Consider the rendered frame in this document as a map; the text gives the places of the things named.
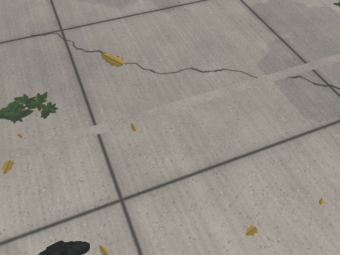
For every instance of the left robot hand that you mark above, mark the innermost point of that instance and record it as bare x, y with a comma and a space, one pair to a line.
67, 248

